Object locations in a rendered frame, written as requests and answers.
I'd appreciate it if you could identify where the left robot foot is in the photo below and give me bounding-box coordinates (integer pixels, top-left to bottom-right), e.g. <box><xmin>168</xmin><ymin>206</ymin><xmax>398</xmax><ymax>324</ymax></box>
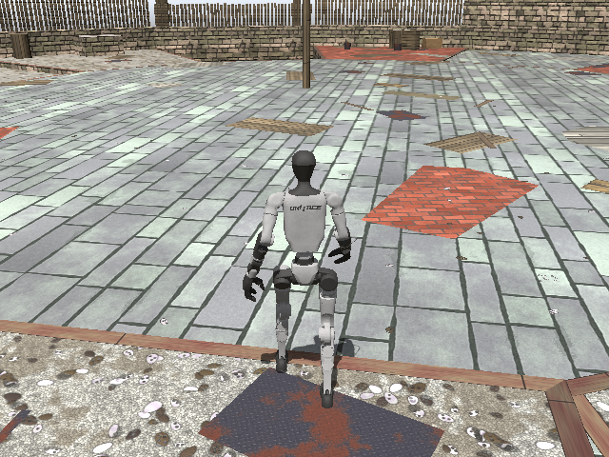
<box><xmin>275</xmin><ymin>350</ymin><xmax>288</xmax><ymax>372</ymax></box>

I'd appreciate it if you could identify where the robot right hand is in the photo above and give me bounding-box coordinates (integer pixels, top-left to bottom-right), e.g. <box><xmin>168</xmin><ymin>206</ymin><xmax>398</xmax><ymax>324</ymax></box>
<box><xmin>328</xmin><ymin>248</ymin><xmax>351</xmax><ymax>264</ymax></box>

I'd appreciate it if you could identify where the robot right forearm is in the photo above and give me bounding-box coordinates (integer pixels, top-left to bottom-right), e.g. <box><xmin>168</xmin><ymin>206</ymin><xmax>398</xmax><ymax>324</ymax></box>
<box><xmin>338</xmin><ymin>227</ymin><xmax>351</xmax><ymax>254</ymax></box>

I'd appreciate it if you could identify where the right robot upper arm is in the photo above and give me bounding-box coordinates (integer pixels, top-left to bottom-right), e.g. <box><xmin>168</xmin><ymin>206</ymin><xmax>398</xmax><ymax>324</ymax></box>
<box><xmin>324</xmin><ymin>190</ymin><xmax>349</xmax><ymax>241</ymax></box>

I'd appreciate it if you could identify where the robot left forearm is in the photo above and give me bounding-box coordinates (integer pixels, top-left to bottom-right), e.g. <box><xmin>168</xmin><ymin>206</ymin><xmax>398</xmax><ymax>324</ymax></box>
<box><xmin>246</xmin><ymin>232</ymin><xmax>268</xmax><ymax>278</ymax></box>

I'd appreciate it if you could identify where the left robot upper arm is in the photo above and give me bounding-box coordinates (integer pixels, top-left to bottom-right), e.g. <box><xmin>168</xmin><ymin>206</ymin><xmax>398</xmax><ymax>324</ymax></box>
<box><xmin>259</xmin><ymin>192</ymin><xmax>285</xmax><ymax>247</ymax></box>

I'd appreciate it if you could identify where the robot right thigh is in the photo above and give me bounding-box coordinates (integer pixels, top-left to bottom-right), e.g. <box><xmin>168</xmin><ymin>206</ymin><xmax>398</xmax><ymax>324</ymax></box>
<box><xmin>318</xmin><ymin>267</ymin><xmax>338</xmax><ymax>345</ymax></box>

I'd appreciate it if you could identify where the robot left hand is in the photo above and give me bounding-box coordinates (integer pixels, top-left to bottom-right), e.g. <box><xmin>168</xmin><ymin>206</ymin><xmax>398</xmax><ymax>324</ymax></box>
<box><xmin>243</xmin><ymin>275</ymin><xmax>265</xmax><ymax>302</ymax></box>

